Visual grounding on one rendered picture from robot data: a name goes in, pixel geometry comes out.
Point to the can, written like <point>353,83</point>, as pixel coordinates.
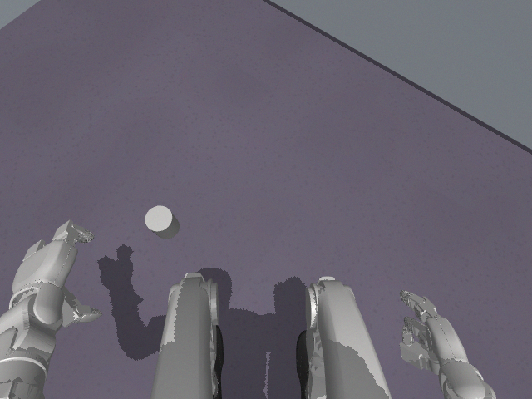
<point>162,222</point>

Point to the left robot arm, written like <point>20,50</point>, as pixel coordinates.
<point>27,340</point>

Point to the right robot hand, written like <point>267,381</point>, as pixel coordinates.
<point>438,342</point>

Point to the right robot arm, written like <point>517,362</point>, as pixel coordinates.
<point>461,380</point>

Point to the left robot hand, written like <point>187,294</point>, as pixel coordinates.
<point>52,263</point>

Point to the right robot foot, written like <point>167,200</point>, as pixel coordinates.
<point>302,364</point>

